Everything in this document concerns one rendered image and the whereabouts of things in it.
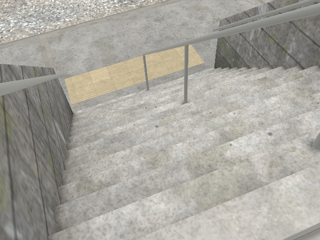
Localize stairs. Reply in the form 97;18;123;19
48;65;320;240

